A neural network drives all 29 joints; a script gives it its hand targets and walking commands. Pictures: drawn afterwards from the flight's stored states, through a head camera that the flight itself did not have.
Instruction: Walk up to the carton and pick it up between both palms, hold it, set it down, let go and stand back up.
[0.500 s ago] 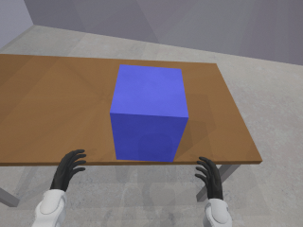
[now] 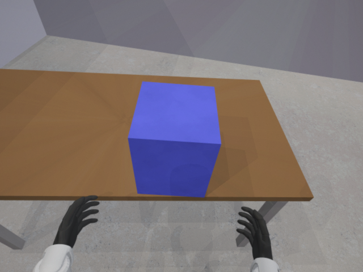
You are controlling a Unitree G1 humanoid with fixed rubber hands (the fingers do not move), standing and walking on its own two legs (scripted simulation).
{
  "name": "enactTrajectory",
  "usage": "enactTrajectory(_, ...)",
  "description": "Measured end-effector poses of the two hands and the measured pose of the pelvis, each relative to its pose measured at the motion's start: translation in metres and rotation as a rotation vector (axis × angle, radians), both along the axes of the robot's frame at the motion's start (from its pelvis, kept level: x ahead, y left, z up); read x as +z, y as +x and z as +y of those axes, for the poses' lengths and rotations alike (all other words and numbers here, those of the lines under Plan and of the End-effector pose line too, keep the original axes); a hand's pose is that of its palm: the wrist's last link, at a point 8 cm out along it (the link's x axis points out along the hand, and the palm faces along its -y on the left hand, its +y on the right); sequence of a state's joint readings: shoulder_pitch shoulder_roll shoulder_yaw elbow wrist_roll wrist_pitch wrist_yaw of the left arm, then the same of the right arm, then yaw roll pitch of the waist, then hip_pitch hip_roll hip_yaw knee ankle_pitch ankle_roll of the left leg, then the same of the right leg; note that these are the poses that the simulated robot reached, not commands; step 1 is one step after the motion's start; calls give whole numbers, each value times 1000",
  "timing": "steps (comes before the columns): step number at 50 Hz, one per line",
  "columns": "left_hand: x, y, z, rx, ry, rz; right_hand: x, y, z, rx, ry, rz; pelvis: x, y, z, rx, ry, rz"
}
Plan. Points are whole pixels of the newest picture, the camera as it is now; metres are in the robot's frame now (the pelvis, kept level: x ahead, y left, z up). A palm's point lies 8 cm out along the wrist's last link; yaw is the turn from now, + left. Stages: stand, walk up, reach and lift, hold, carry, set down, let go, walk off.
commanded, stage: set down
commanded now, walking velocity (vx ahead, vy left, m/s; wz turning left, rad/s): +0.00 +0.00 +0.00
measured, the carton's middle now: (174, 141) +0.47 +0.03 -0.01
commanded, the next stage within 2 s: let go in 1.58 s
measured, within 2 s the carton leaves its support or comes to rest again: neither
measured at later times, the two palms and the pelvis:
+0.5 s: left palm (69, 244) +0.19 +0.25 -0.04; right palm (263, 250) +0.20 -0.18 -0.04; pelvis +0.02 +0.00 +0.00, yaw +0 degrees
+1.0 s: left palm (73, 253) +0.18 +0.24 -0.06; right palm (268, 256) +0.19 -0.19 -0.06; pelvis +0.02 -0.01 +0.00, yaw +0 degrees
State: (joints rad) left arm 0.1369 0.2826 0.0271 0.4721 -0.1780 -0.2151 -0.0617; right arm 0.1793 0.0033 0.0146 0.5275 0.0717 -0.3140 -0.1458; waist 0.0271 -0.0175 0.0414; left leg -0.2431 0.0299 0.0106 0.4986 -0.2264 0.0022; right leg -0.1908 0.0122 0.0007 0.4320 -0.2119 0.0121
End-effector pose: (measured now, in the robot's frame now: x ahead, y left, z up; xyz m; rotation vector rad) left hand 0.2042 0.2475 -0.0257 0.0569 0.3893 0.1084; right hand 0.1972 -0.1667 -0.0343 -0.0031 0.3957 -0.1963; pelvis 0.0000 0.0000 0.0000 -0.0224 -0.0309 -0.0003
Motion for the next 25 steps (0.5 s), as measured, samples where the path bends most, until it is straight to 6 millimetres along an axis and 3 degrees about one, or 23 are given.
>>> enactTrajectory(11, -4, 2, 0, -1, -7, 52, 0, 6, -1, 4, 2, 14, 1, 8, -1, 0, 1, 4)
enactTrajectory(25, -18, -12, -1, 25, -22, 163, -6, 0, -9, 23, -12, 70, 3, 16, -1, 1, 2, -3)
